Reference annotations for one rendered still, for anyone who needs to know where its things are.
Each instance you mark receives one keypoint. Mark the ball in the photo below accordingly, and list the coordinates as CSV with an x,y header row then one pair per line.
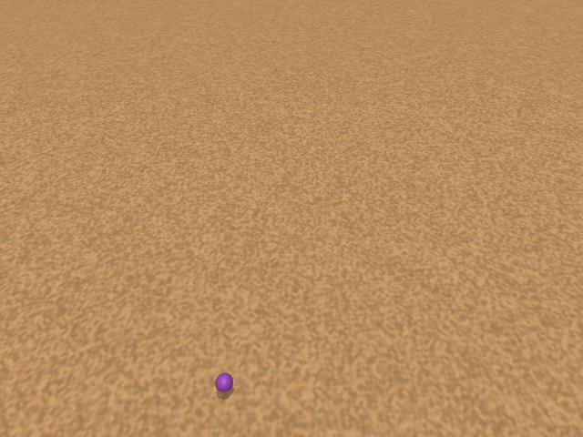
x,y
224,382

